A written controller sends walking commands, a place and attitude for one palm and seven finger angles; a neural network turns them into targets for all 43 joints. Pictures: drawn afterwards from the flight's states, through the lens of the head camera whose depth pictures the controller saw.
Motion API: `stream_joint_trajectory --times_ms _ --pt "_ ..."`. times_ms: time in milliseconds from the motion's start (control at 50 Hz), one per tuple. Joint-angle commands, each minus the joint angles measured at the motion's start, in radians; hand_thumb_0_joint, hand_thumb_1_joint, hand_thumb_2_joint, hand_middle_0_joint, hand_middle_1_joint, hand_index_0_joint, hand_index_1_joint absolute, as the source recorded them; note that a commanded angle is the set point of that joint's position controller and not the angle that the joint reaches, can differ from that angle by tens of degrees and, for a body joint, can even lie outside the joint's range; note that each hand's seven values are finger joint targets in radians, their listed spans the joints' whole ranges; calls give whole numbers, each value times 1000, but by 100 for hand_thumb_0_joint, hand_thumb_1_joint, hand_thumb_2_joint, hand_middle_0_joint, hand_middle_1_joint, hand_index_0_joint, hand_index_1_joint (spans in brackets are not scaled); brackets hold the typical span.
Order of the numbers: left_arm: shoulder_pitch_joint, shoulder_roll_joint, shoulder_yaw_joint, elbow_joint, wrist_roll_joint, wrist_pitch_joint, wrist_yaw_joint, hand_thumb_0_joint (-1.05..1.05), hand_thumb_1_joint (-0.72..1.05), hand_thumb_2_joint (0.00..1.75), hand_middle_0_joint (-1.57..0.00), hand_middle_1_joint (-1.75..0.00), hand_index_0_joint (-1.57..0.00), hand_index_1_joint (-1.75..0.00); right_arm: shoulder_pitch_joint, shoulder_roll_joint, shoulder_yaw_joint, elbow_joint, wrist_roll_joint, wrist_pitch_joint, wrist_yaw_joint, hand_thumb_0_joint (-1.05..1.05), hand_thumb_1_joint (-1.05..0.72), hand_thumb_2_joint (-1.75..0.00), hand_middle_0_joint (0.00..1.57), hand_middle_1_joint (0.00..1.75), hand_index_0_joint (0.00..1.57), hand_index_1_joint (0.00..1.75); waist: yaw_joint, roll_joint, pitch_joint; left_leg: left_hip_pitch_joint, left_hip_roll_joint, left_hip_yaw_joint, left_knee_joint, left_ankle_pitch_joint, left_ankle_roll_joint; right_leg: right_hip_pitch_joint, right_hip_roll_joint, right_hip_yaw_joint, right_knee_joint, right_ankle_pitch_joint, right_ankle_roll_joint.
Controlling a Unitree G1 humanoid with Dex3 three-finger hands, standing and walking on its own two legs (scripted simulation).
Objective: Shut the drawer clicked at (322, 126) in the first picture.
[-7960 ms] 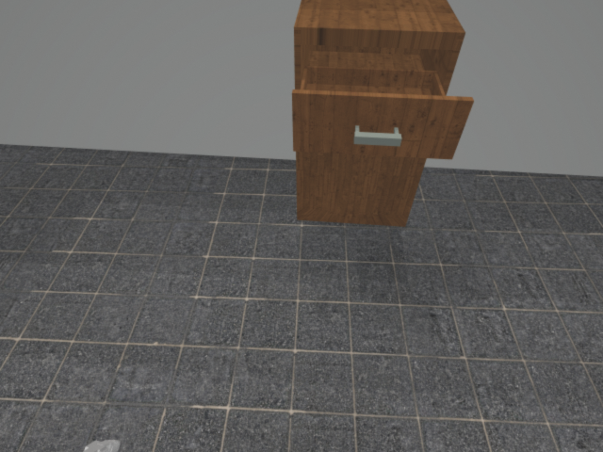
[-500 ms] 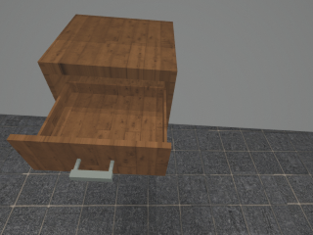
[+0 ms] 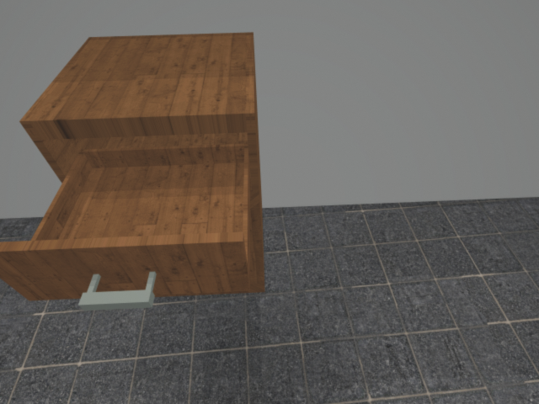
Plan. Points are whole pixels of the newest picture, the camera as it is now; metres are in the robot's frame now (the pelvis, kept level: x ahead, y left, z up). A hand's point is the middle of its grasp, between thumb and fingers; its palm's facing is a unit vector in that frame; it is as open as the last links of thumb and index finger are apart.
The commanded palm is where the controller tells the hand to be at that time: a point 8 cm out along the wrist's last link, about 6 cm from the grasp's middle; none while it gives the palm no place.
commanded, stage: come to a stop and stand still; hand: left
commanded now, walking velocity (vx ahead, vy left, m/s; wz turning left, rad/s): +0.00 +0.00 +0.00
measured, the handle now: (120, 289) +0.32 +0.29 -0.07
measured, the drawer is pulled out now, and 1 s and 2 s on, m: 0.30 0.30 0.30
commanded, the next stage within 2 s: look again from close up in 0.18 s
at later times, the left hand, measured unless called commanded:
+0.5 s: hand out of the picture +0.03 +0.19 -0.17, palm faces +0.00 -0.98 -0.21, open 7.3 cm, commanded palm none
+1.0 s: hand out of the picture +0.03 +0.20 -0.17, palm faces +0.01 -0.98 -0.18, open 7.4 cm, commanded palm none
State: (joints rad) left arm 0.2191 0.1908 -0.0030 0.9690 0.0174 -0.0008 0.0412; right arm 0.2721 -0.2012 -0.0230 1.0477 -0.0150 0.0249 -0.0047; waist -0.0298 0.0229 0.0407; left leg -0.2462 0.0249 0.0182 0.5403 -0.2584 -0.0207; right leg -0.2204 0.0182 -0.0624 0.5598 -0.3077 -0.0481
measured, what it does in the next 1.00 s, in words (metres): shifts its weight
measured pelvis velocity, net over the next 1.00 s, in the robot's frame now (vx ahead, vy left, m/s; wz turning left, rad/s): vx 0.04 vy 0.04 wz -0.02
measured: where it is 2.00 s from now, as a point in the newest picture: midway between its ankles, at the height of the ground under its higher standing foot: outside the picture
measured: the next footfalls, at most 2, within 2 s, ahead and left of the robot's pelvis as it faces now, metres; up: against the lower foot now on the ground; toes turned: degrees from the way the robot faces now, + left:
none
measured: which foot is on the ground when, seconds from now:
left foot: down 0.00-1.00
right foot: down 0.00-1.00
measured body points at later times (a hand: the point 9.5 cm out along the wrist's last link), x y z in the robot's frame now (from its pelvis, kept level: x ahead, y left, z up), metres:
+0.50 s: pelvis +0.02 +0.01 +0.01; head +0.04 +0.01 +0.46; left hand +0.03 +0.24 -0.15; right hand +0.02 -0.20 -0.16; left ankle +0.02 +0.13 -0.73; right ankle +0.00 -0.08 -0.73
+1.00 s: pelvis +0.04 +0.04 +0.01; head +0.05 +0.04 +0.46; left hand +0.03 +0.26 -0.15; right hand +0.04 -0.18 -0.15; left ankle +0.02 +0.13 -0.73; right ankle +0.00 -0.08 -0.73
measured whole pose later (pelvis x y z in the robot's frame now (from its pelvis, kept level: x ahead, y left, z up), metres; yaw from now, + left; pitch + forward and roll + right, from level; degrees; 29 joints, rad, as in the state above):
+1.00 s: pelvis +0.04 +0.04 +0.01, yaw -1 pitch -2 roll +0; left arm 0.30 0.13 0.00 1.12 0.02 -0.01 0.04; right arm 0.25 -0.15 0.01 1.15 0.00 -0.02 -0.03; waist 0.00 -0.01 0.04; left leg -0.13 -0.03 0.06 0.43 -0.27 0.04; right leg -0.11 -0.03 -0.02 0.43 -0.30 0.02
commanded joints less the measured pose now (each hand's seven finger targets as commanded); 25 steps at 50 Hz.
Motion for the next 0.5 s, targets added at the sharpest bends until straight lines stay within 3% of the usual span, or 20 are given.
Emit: stream_joint_trajectory --times_ms 0,20,100,240,320,480 --pt "54 132 25 -26 -7 -19 10 0 90 90 -20 -30 -20 -30 2 -59 -2 -31 0 -24 -7 0 -90 -90 20 30 20 30 28 -37 0 2 46 -49 -82 71 35 -6 -150 155 -210 82 8" --pt "44 135 23 -26 -6 -18 9 0 90 90 -20 -30 -20 -30 12 -60 0 -22 -1 -22 -6 0 -90 -90 20 30 20 30 27 -76 11 3 46 -43 -89 66 34 -4 -146 153 -219 78 8" --pt "33 119 25 -17 -7 -18 9 0 90 90 -20 -30 -20 -30 37 -49 2 5 -2 -22 -7 0 -90 -90 20 30 20 30 20 -65 42 4 41 -43 -99 36 29 -30 -150 158 -250 7 4" --pt "57 88 27 17 -7 -25 8 0 90 90 -20 -30 -20 -30 54 -47 1 39 1 -33 -14 0 -90 -90 20 30 20 30 23 -32 -5 50 63 -50 -111 133 39 19 -132 127 -207 165 10" --pt "73 84 24 40 -6 -26 8 0 90 90 -20 -30 -20 -30 49 -41 2 53 5 -32 -16 0 -90 -90 20 30 20 30 24 -50 17 55 65 -52 -121 135 43 13 -128 122 -210 179 13" --pt "119 60 18 90 -5 -27 8 0 90 90 -20 -30 -20 -30 35 -46 4 73 10 -39 -22 0 -90 -90 20 30 20 30 22 -24 10 100 74 -62 -138 181 57 17 -122 111 -197 214 22"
